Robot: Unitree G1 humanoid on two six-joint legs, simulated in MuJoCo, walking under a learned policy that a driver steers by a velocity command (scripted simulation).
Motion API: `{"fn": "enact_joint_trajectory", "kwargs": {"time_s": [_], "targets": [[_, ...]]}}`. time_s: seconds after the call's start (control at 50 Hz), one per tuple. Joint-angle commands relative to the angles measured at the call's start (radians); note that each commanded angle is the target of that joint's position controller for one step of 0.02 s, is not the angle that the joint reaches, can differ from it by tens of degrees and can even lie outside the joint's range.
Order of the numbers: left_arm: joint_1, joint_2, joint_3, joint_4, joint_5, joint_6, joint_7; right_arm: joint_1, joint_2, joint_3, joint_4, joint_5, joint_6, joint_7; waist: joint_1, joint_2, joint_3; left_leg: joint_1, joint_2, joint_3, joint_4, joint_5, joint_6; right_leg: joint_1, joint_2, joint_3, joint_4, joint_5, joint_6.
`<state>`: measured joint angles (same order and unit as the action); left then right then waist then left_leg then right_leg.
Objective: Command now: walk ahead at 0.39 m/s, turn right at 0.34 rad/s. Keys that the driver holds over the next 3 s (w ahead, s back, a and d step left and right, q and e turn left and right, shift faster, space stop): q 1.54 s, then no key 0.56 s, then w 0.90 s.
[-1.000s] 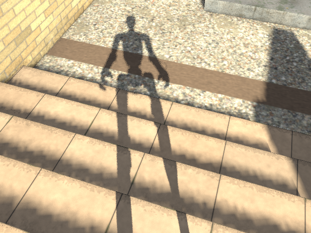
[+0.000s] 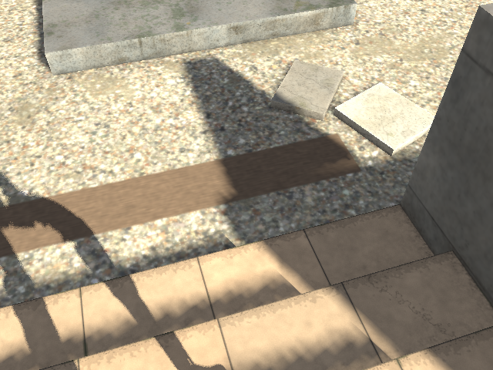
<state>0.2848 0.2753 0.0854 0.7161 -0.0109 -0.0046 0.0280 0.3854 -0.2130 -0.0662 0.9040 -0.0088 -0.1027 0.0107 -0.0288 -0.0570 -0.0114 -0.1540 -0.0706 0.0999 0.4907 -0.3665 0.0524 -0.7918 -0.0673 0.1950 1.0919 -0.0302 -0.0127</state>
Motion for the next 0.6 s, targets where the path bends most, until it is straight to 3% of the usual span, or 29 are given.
{"fn": "enact_joint_trajectory", "kwargs": {"time_s": [0.02, 0.06, 0.08, 0.1, 0.14, 0.16, 0.2, 0.22, 0.24, 0.26, 0.28, 0.3, 0.32, 0.34, 0.36, 0.38, 0.4, 0.42, 0.48, 0.52, 0.56, 0.6], "targets": [[-0.015, 0.029, 0.008, -0.056, 0.008, -0.038, -0.027, 0.007, -0.092, -0.011, -0.033, 0.018, -0.008, -0.024, 0.021, 0.097, 0.024, 0.078, 0.273, -0.189, -0.075, 0.673, 0.123, -0.068, 0.015, 0.035, -0.181, 0.215, -0.032], [-0.14, -0.01, -0.013, -0.088, 0.037, -0.06, -0.046, 0.065, -0.097, -0.002, -0.006, 0.025, 0.008, -0.042, -0.018, 0.12, 0.04, 0.086, 0.256, -0.193, -0.038, 0.641, 0.117, -0.045, 0.002, -0.069, -0.297, 0.327, -0.036], [-0.203, -0.008, -0.02, -0.104, 0.044, -0.071, -0.06, 0.064, -0.085, 0.005, -0.009, 0.038, 0.02, -0.054, -0.029, 0.094, 0.061, 0.035, 0.221, -0.168, -0.012, 0.542, 0.102, 0.025, 0.005, -0.098, -0.448, 0.438, -0.025], [-0.247, -0.02, -0.027, -0.106, 0.034, -0.076, -0.077, 0.077, -0.096, 0.005, -0.011, 0.033, 0.031, -0.056, -0.059, 0.067, 0.081, -0.069, 0.182, -0.129, 0.007, 0.421, 0.091, 0.165, 0.041, -0.153, -0.585, 0.523, -0.013], [-0.279, -0.031, -0.032, -0.111, 0.018, -0.077, -0.101, 0.112, -0.137, -0.002, -0.006, 0.039, 0.059, -0.062, -0.087, 0.114, 0.074, -0.082, 0.196, -0.176, 0.092, 0.334, 0.092, 0.282, 0.058, -0.134, -0.657, 0.523, 0.007], [-0.278, -0.016, -0.029, -0.111, 0.006, -0.076, -0.104, 0.108, -0.139, -0.003, -0.012, 0.04, 0.068, -0.067, -0.082, 0.123, 0.083, -0.044, 0.2, -0.201, 0.142, 0.307, 0.085, 0.279, 0.046, -0.112, -0.709, 0.502, 0.007], [-0.237, 0.015, -0.022, -0.079, 0.001, -0.08, -0.093, 0.12, -0.143, -0.009, -0.019, 0.038, 0.079, -0.071, -0.063, 0.107, 0.082, 0.029, 0.203, -0.255, 0.286, 0.282, 0.071, 0.314, 0.005, -0.081, -0.832, 0.498, -0.012], [-0.133, 0.026, -0.014, -0.034, 0.01, -0.087, -0.083, 0.117, -0.134, -0.008, -0.017, 0.031, 0.085, -0.067, -0.007, 0.076, 0.041, -0.007, 0.172, -0.249, 0.423, 0.257, 0.056, 0.458, 0.001, -0.103, -0.895, 0.57, -0.03], [0.021, 0.059, -0.001, 0.025, 0.029, -0.087, -0.076, 0.147, -0.109, -0.003, -0.01, 0.021, 0.089, -0.055, 0.047, 0.028, -0.05, -0.144, 0.108, -0.21, 0.618, 0.096, 0.019, 0.723, -0.026, -0.128, -0.816, 0.789, -0.033], [0.198, 0.11, 0.006, 0.079, 0.059, -0.082, -0.076, 0.25, -0.021, 0.015, 0.012, 0.027, 0.087, -0.037, 0.083, -0.136, -0.24, -0.475, 0.016, -0.179, 0.982, -0.506, -0.058, 1.191, -0.198, -0.057, -0.498, 1.358, -0.095], [0.244, 0.119, 0.005, 0.099, 0.034, -0.068, -0.088, 0.369, -0.039, 0.035, 0.003, 0.063, 0.079, -0.023, 0.087, -0.221, -0.465, -0.617, 0.04, -0.29, 1.299, -0.671, -0.119, 1.402, -0.392, 0.096, -0.333, 1.387, -0.246], [0.177, 0.095, -0.001, 0.097, 0.007, -0.045, -0.095, 0.332, -0.085, 0.028, -0.019, 0.076, 0.073, -0.017, 0.087, -0.148, -0.511, -0.678, 0.099, -0.324, 1.307, -0.631, -0.136, 1.347, -0.389, 0.127, -0.382, 1.139, -0.275], [0.093, 0.058, -0.015, 0.075, 0.006, -0.029, -0.089, 0.251, -0.115, 0.016, -0.032, 0.079, 0.085, -0.024, 0.071, -0.061, -0.44, -0.661, 0.133, -0.297, 1.237, -0.546, -0.148, 1.185, -0.352, 0.099, -0.449, 0.828, -0.27], [-0.02, 0.08, -0.019, 0.064, 0.013, -0.023, -0.084, 0.169, -0.079, 0.021, -0.073, 0.078, 0.106, -0.043, 0.03, -0.016, -0.352, -0.654, 0.146, -0.243, 1.26, -0.422, -0.159, 0.981, -0.386, 0.156, -0.552, 0.596, -0.308], [-0.089, 0.092, -0.021, 0.063, 0.03, -0.015, -0.074, 0.094, -0.061, 0.023, -0.11, 0.068, 0.142, -0.07, 0.006, -0.014, -0.264, -0.645, 0.15, -0.188, 1.3, -0.325, -0.161, 0.782, -0.42, 0.217, -0.668, 0.338, -0.337], [-0.135, 0.103, -0.02, 0.044, 0.046, -0.013, -0.061, 0.046, -0.081, 0.014, -0.136, 0.048, 0.173, -0.095, 0.007, -0.008, -0.171, -0.611, 0.124, -0.149, 1.366, -0.281, -0.16, 0.623, -0.409, 0.19, -0.749, 0.213, -0.327], [-0.183, 0.12, -0.021, 0.023, 0.063, -0.011, -0.053, 0.055, -0.121, -0.007, -0.143, 0.036, 0.191, -0.111, -0.014, -0.009, -0.1, -0.549, 0.103, -0.152, 1.299, -0.159, -0.152, 0.462, -0.351, 0.094, -0.811, 0.085, -0.299], [-0.217, 0.11, -0.025, 0.015, 0.067, -0.009, -0.04, 0.045, -0.122, -0.016, -0.156, 0.026, 0.191, -0.122, -0.025, -0.049, -0.055, -0.52, 0.096, -0.163, 1.264, -0.085, -0.152, 0.387, -0.321, 0.021, -0.828, 0.032, -0.257], [-0.171, 0.066, -0.037, 0.037, 0.055, -0.009, 0.001, -0.019, -0.125, -0.032, -0.214, 0.017, 0.188, -0.132, -0.01, -0.1, -0.053, -0.595, 0.069, -0.156, 1.291, -0.023, -0.154, 0.458, -0.291, -0.085, -0.792, 0.119, -0.215], [-0.113, 0.064, -0.039, 0.061, 0.044, 0.002, 0.042, -0.092, -0.091, -0.018, -0.273, 0.008, 0.191, -0.12, 0.0, -0.069, -0.014, -0.63, 0.081, -0.173, 1.023, 0.115, -0.146, 0.496, -0.262, -0.154, -0.772, 0.025, -0.21], [-0.091, 0.086, -0.031, 0.068, 0.041, 0.016, 0.066, -0.172, -0.05, 0.003, -0.324, -0.008, 0.194, -0.095, 0.017, -0.075, -0.034, -0.608, 0.106, -0.152, 0.781, 0.183, -0.139, 0.555, -0.266, -0.16, -0.767, -0.053, -0.2], [-0.14, 0.124, -0.018, 0.045, 0.034, 0.036, 0.064, -0.201, -0.032, 0.017, -0.351, 0.004, 0.192, -0.056, 0.014, -0.124, -0.067, -0.437, 0.105, -0.103, 0.534, 0.176, -0.115, 0.51, -0.249, -0.194, -0.78, -0.158, -0.188]]}}
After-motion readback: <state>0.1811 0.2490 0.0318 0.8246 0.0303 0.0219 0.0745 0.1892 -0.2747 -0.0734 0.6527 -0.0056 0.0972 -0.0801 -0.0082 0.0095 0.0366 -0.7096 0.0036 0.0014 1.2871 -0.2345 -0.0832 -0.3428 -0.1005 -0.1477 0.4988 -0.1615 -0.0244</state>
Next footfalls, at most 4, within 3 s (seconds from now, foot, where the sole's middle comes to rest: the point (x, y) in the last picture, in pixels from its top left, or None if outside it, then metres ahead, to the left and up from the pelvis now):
0.24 right None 0.30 -0.16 -0.88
0.74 left None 0.20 0.09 -0.88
1.34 right None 0.33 -0.09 -0.88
1.84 left None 0.20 0.14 -0.88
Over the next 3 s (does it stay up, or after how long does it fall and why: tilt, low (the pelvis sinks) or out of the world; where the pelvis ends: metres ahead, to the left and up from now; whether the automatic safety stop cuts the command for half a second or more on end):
stays up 0.54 0.25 -0.23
